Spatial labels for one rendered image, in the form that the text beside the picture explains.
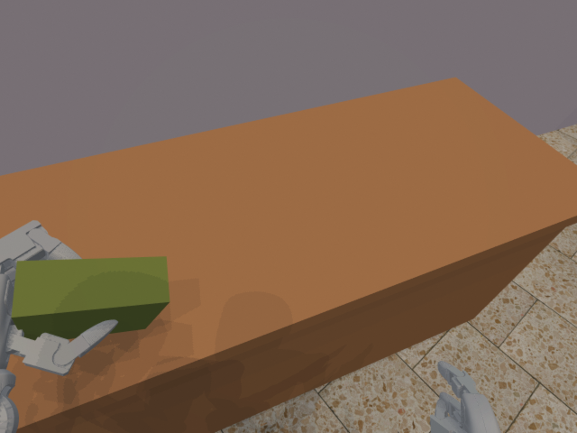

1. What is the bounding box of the right robot hand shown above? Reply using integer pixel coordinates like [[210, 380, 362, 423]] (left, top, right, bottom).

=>
[[430, 361, 501, 433]]

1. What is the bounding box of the robot left forearm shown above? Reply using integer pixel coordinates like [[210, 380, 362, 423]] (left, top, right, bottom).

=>
[[0, 369, 19, 433]]

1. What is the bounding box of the left robot hand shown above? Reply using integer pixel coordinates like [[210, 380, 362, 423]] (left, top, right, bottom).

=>
[[0, 220, 118, 376]]

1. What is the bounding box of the sponge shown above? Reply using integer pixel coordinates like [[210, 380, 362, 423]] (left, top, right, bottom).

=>
[[12, 256, 169, 340]]

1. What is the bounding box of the table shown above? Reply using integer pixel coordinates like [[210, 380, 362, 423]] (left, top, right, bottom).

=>
[[0, 78, 577, 433]]

